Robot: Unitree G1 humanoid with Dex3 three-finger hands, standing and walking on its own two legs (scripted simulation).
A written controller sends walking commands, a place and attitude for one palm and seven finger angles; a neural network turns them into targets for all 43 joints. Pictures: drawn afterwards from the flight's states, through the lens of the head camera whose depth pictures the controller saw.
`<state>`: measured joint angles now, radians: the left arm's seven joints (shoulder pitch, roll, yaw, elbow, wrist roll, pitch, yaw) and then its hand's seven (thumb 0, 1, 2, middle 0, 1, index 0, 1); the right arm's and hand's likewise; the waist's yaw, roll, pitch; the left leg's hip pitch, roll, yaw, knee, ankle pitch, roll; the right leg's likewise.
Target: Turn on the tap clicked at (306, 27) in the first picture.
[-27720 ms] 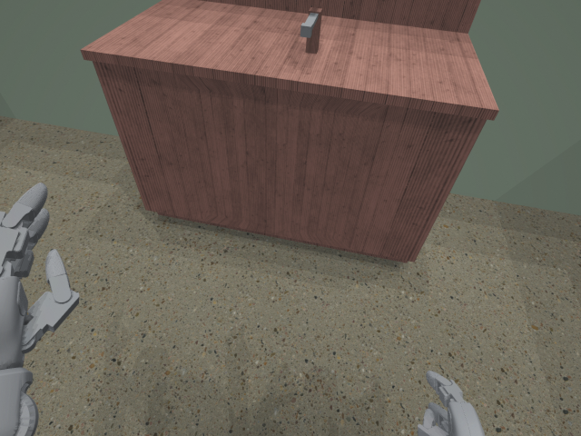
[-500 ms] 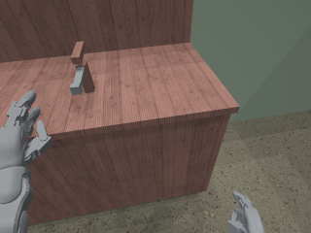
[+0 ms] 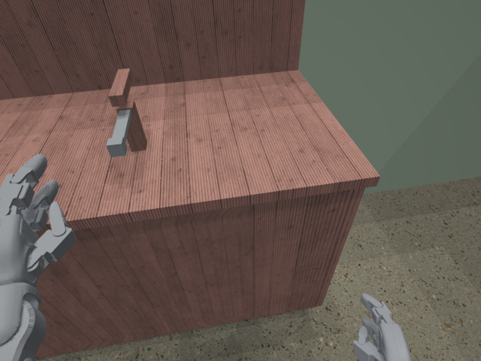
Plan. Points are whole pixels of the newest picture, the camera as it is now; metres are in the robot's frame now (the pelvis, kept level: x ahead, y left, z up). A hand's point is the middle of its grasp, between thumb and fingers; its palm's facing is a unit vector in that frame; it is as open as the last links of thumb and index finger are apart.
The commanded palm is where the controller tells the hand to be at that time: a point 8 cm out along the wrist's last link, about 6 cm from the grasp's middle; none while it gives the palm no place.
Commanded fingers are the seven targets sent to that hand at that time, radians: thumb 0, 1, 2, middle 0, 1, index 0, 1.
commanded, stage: turn the palm inward beside the body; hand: left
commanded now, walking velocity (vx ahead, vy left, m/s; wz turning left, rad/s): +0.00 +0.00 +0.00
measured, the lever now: (117, 147) +0.42 +0.32 +0.15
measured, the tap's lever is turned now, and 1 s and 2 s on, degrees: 0 0 0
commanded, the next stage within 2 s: reach beside the lever's end, fingers flat in 1.08 s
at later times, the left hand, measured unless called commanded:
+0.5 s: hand (42, 252) +0.16 +0.25 +0.20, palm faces +0.48 -0.87 -0.09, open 7.4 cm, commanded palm +0.10 +0.29 +0.21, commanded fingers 0.00 0.90 0.90 -0.20 -0.30 -0.20 -0.30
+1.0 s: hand (59, 254) +0.16 +0.24 +0.20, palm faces +0.50 -0.86 -0.07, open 7.4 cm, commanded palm +0.10 +0.27 +0.21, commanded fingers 0.00 0.90 0.90 -0.20 -0.30 -0.20 -0.30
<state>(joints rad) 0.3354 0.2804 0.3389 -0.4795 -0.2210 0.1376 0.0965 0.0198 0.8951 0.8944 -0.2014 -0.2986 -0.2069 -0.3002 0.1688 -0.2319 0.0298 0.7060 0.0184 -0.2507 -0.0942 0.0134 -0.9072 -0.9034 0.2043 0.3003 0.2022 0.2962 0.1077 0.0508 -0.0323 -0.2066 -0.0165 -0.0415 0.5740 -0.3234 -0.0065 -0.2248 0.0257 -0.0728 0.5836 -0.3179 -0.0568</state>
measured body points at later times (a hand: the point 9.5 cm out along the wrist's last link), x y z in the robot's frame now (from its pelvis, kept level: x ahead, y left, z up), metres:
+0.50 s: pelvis -0.03 +0.02 +0.01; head -0.08 -0.01 +0.45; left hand +0.13 +0.30 +0.21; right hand +0.20 -0.17 -0.05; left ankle -0.01 +0.13 -0.73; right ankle +0.00 -0.08 -0.73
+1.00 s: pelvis -0.02 -0.01 +0.01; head -0.08 -0.04 +0.45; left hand +0.13 +0.28 +0.21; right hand +0.21 -0.19 -0.05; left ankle -0.01 +0.13 -0.73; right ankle +0.00 -0.08 -0.73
